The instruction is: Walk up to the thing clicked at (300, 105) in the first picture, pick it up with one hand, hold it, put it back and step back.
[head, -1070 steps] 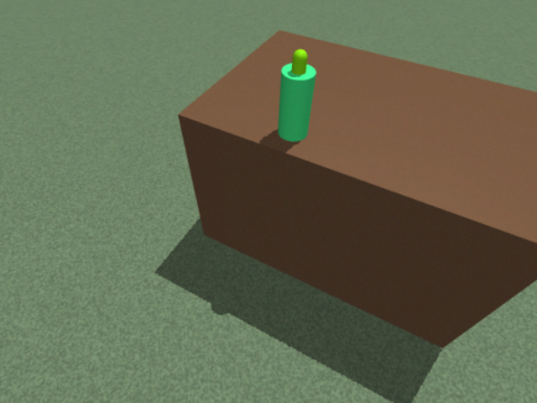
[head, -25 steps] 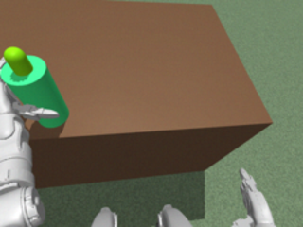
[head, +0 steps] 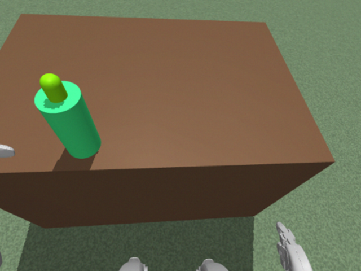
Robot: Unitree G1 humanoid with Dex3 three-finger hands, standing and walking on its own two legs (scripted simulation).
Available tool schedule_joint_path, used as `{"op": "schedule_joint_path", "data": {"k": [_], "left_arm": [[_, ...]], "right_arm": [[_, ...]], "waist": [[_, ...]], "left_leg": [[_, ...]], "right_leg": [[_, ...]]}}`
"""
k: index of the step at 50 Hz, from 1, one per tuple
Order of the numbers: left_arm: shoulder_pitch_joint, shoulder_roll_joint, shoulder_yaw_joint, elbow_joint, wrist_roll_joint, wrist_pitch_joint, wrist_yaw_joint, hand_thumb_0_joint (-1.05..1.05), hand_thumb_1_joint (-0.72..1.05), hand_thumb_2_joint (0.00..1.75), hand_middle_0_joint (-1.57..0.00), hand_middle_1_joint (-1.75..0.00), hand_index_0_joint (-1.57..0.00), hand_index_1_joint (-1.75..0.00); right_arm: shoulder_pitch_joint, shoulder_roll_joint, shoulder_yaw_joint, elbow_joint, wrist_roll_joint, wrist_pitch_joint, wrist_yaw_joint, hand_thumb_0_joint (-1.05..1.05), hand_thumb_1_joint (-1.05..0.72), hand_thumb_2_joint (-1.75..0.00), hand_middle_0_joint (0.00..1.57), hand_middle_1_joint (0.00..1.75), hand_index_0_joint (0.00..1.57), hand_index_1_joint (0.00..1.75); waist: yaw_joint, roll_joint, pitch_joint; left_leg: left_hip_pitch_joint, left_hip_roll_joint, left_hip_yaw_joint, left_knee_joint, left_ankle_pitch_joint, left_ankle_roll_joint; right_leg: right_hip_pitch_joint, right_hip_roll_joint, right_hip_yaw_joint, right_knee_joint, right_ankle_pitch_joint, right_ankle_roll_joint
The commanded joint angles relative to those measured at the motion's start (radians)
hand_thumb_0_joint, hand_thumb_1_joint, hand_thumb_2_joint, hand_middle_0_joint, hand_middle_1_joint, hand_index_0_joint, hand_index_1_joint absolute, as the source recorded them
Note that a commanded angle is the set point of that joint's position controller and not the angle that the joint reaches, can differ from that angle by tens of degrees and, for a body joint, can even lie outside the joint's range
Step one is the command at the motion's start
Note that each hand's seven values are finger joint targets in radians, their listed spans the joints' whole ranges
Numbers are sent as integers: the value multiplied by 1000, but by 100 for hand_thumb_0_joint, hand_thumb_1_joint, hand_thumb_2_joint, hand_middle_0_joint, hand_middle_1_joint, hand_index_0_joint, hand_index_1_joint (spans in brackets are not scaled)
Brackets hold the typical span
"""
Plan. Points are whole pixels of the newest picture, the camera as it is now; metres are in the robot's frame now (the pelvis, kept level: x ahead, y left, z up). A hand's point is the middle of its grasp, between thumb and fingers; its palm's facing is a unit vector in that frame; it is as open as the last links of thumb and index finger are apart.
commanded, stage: sink last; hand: left
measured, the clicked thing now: (69, 117) +0.44 +0.24 +0.04
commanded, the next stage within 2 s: home in 1.06 s
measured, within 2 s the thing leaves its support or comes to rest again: neither
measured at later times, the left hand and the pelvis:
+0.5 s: hand (1, 199) +0.24 +0.29 +0.09, palm faces +0.38 -0.85 -0.37, open 17.4 cm; pelvis +0.02 +0.00 +0.01, yaw +1 degrees
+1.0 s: hand (26, 263) +0.15 +0.22 +0.09, palm faces +0.32 -0.85 -0.41, open 17.4 cm; pelvis -0.02 -0.03 -0.01, yaw +2 degrees
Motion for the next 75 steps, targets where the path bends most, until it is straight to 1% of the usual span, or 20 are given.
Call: {"op": "schedule_joint_path", "data": {"k": [1,7,11,13,15,17,20,22,25,29,33,40,42,47,50,54,57,61,66,75], "left_arm": [[-275,425,41,-223,15,-52,81,0,-59,2,-7,-4,-7,-4],[-128,269,-40,-350,13,-30,142,0,-59,2,-7,-3,-6,-3],[198,97,-103,-457,-16,5,148,0,-58,2,-7,-3,-6,-3],[285,99,-90,-674,-28,13,155,0,-56,2,-6,-2,-6,-3],[480,20,-116,-857,-50,34,161,0,-55,2,-6,-2,-6,-3],[514,4,-107,-1132,-66,36,180,0,-53,2,-6,-3,-6,-2],[625,31,-43,-1374,-75,37,212,0,-52,3,-5,-3,-5,-3],[702,-8,-39,-1429,-83,43,225,0,-52,3,-5,-4,-5,-3],[856,-153,-114,-1457,-93,53,215,0,-53,4,-5,-4,-5,-4],[1031,-305,-251,-1547,-93,51,175,0,-53,5,-5,-5,-5,-5],[1147,-301,-238,-1576,-101,54,151,0,-54,5,-5,-5,-5,-5],[1071,-244,-195,-1660,-101,29,155,0,-56,5,-5,-6,-5,-6],[1121,-273,-205,-1571,-98,31,158,0,-57,5,-6,-6,-6,-6],[1084,-207,-121,-1581,-95,15,178,0,-55,4,-5,-6,-5,-5],[1105,-221,-121,-1562,-93,7,181,0,-57,4,-6,-6,-6,-6],[1108,-228,-97,-1394,-92,-1,180,0,-58,5,-6,-7,-6,-7],[1058,-217,-99,-1446,-92,-21,171,0,-59,4,-6,-7,-7,-6],[1027,-208,-118,-1553,-83,-48,183,0,-50,9,-6,-6,-6,-6],[1074,-279,-188,-1433,-72,-44,192,0,-56,7,-5,-6,-5,-5],[1084,-406,-385,-1318,-53,18,161,0,-53,8,-5,-6,-6,-6]], "right_arm": [[-44,-148,-71,-76,1,-49,-9,0,48,-8,5,5,5,5],[-87,-168,-85,-58,-1,-77,-8,0,48,-8,5,5,5,5],[22,-182,-102,-38,5,-75,-11,0,48,-7,5,5,5,5],[26,-158,-90,-48,12,-71,-5,0,49,-7,5,6,5,6],[16,-158,-104,-116,23,-67,-11,0,50,-7,5,5,5,6],[-2,-192,-148,-193,28,-66,-27,0,50,-7,5,6,5,6],[-1,-164,-155,-204,37,-62,-43,0,53,-6,5,6,5,6],[11,-178,-193,-237,36,-65,-59,0,53,-6,5,6,5,6],[62,-154,-206,-253,31,-65,-70,0,53,-6,5,6,5,6],[76,-73,-142,-283,26,-74,-46,0,53,-6,5,6,5,6],[77,-136,-215,-313,26,-77,-39,0,54,-6,5,6,5,6],[64,-74,-168,-281,11,-84,-47,0,52,-6,5,6,5,6],[46,-84,-179,-293,2,-92,-58,0,51,-6,5,6,5,6],[36,-109,-207,-280,-8,-110,-77,0,53,-6,5,6,5,6],[47,-96,-187,-305,-8,-124,-81,0,51,-7,5,6,5,6],[73,-87,-185,-214,-11,-124,-83,0,49,-7,5,6,5,6],[71,-88,-176,-233,-7,-129,-78,0,47,-7,5,6,5,6],[44,-64,-126,-286,-6,-144,-79,0,21,-32,13,17,13,17],[17,-12,-35,-317,-11,-148,-85,0,-19,-58,14,21,14,21],[117,-84,-123,-249,-16,-133,-72,0,-89,-90,20,30,20,30]], "waist": [[52,231,-392],[62,272,-433],[63,140,-336],[95,154,-315],[96,105,-245],[83,108,-228],[105,161,-160],[84,147,-153],[67,116,-110],[81,64,-53],[85,4,-19],[103,10,-9],[103,-19,-8],[113,-20,-28],[108,-31,-55],[103,-68,45],[105,-31,14],[114,29,-89],[128,41,-61],[58,67,-46]], "left_leg": [[345,-13,27,-123,391,-1],[485,19,2,-140,543,-23],[431,21,9,-145,592,-11],[411,13,13,-158,566,-15],[367,-2,31,-184,476,-8],[365,-9,38,-204,424,-9],[345,-20,49,-215,356,-12],[353,-21,54,-206,348,-9],[349,-28,68,-189,328,-1],[309,-31,63,-183,266,9],[267,-39,69,-176,170,19],[190,-48,78,-142,23,23],[175,-49,75,-130,0,26],[146,-50,71,-92,-20,25],[164,-46,66,-96,9,26],[116,-48,66,-92,-20,29],[141,-47,70,-106,6,26],[195,-47,70,-133,41,27],[186,-44,64,-136,89,22],[199,-18,29,-137,147,6]], "right_leg": [[134,24,-51,-96,279,-59],[126,38,-81,-103,286,-67],[177,40,-99,-110,339,-60],[201,36,-107,-107,327,-63],[238,31,-105,-123,327,-59],[263,29,-101,-130,317,-57],[260,21,-87,-138,273,-55],[265,19,-77,-137,290,-48],[245,12,-74,-135,300,-40],[213,12,-92,-131,235,-40],[165,8,-91,-141,156,-30],[105,-9,-54,-150,-12,-27],[105,-13,-44,-152,-46,-23],[110,-35,29,-175,-133,-18],[123,-27,10,-158,-87,-20],[74,-31,23,-173,-123,-12],[75,-22,0,-148,-75,-18],[127,-3,-49,-102,-1,-32],[152,2,-60,-85,54,-38],[56,33,-96,-11,111,-51]]}}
